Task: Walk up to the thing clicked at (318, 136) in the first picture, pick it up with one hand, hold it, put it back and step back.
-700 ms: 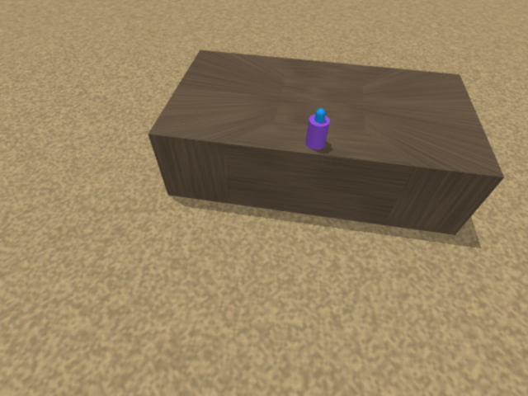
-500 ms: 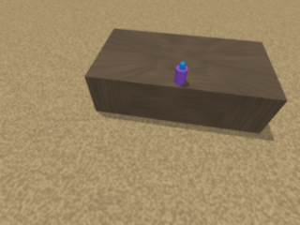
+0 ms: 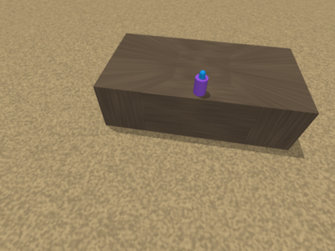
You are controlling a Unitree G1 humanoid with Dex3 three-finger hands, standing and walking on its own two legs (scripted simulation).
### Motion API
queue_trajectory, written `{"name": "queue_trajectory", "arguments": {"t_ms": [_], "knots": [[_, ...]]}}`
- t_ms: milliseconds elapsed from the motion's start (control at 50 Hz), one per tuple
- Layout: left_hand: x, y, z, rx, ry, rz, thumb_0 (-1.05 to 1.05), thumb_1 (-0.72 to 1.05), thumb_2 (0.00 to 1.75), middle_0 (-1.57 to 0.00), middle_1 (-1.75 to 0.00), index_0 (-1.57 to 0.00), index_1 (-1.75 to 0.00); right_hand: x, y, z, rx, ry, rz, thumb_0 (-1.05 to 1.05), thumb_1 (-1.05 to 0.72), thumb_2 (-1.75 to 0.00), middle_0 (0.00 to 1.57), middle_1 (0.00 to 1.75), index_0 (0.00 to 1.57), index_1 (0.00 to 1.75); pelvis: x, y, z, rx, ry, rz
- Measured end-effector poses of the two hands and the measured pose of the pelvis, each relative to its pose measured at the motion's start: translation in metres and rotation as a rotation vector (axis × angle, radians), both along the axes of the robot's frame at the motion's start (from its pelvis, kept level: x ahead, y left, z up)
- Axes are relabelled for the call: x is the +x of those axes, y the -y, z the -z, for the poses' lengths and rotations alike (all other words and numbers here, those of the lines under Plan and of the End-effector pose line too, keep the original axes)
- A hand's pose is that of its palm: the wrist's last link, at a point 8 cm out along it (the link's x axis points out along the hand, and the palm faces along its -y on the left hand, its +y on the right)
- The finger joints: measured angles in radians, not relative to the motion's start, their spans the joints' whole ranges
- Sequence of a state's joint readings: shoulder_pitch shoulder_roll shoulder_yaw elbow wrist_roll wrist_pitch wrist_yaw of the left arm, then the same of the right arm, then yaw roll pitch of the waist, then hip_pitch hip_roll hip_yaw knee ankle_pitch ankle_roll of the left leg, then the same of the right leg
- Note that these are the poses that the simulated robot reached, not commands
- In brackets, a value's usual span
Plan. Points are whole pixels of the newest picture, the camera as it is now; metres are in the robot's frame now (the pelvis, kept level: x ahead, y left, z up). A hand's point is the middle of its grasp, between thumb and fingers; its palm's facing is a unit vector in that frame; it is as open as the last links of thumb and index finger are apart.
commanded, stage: stand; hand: right
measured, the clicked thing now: (201, 82) +1.07 -0.21 -0.31
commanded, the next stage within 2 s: walk up in 0.42 s
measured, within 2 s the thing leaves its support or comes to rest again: neither
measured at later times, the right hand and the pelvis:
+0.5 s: hand out of the picture +0.08 -0.26 -0.16, palm faces -0.01 +0.94 -0.33, open 7.4 cm; pelvis +0.01 +0.00 +0.00, yaw -1 degrees
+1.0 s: hand (278, 227) +0.21 -0.31 -0.16, palm faces -0.02 +0.95 -0.32, open 7.4 cm; pelvis +0.15 -0.04 -0.01, yaw -4 degrees
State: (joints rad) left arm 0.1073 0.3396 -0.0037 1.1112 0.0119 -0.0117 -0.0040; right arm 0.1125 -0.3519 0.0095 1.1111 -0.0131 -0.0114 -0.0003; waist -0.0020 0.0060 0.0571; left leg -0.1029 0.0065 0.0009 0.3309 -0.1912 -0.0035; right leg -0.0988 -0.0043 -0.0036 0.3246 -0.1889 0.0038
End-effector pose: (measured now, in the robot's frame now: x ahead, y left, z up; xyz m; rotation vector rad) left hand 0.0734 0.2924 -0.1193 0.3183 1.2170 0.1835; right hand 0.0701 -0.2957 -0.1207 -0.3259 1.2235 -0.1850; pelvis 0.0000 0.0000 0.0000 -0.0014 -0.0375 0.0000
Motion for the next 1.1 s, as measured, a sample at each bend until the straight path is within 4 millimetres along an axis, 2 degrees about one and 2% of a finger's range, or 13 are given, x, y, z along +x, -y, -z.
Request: {"name": "queue_trajectory", "arguments": {"t_ms": [460, 580, 660, 720, 780, 920, 1000, 1100], "knots": [[-0.005, -0.004, -0.001, -0.004, 0.002, 0.004, 0.0, 0.91, 0.89, -0.2, -0.3, -0.2, -0.3, -0.001, 0.0, -0.001, 0.008, 0.01, 0.0, 0.01, -0.9, -0.9, 0.21, 0.3, 0.2, 0.3, 0.002, -0.002, 0.001, 0.001, -0.001, 0.006], [0.005, -0.015, -0.002, 0.036, -0.024, 0.055, 0.01, 0.9, 0.89, -0.2, -0.3, -0.2, -0.3, -0.005, 0.023, 0.0, -0.003, 0.067, 0.05, 0.01, -0.9, -0.9, 0.21, 0.3, 0.21, 0.3, 0.015, 0.005, 0.01, 0.02, -0.01, 0.051], [0.032, -0.009, -0.011, 0.063, -0.019, 0.093, 0.01, 0.91, 0.89, -0.2, -0.3, -0.2, -0.3, -0.016, 0.048, 0.004, -0.009, 0.023, 0.095, 0.01, -0.9, -0.9, 0.21, 0.3, 0.21, 0.3, 0.034, 0.021, 0.012, 0.031, 0.002, 0.072], [0.051, -0.002, -0.014, 0.096, 0.038, 0.097, 0.01, 0.91, 0.89, -0.2, -0.3, -0.2, -0.3, -0.012, 0.069, 0.016, -0.017, -0.022, 0.106, 0.01, -0.9, -0.9, 0.21, 0.3, 0.21, 0.3, 0.052, 0.034, 0.02, 0.0, 0.016, 0.068], [0.059, 0.004, -0.02, 0.106, 0.063, 0.069, 0.0, 0.91, 0.89, -0.2, -0.3, -0.2, -0.3, 0.009, 0.076, 0.016, -0.013, -0.046, 0.097, 0.01, -0.9, -0.9, 0.21, 0.3, 0.2, 0.3, 0.07, 0.041, 0.018, -0.01, 0.02, 0.067], [0.082, 0.014, -0.025, 0.086, 0.024, 0.045, 0.0, 0.9, 0.89, -0.2, -0.3, -0.2, -0.3, 0.086, 0.071, 0.003, 0.018, 0.028, 0.037, 0.01, -0.9, -0.9, 0.2, 0.3, 0.2, 0.3, 0.118, 0.043, 0.007, -0.026, 0.015, 0.069], [0.107, 0.011, -0.016, 0.066, 0.016, 0.042, 0.01, 0.9, 0.89, -0.2, -0.3, -0.2, -0.3, 0.138, 0.061, -0.001, 0.021, 0.054, -0.005, 0.01, -0.9, -0.9, 0.2, 0.3, 0.2, 0.3, 0.149, 0.038, 0.01, -0.034, 0.015, 0.066], [0.149, -0.004, 0.008, 0.038, 0.0, 0.044, 0.01, 0.9, 0.89, -0.2, -0.3, -0.2, -0.3, 0.215, 0.041, -0.003, 0.001, 0.123, -0.039, 0.01, -0.9, -0.9, 0.21, 0.3, 0.2, 0.3, 0.199, 0.021, 0.024, -0.04, 0.012, 0.064]]}}
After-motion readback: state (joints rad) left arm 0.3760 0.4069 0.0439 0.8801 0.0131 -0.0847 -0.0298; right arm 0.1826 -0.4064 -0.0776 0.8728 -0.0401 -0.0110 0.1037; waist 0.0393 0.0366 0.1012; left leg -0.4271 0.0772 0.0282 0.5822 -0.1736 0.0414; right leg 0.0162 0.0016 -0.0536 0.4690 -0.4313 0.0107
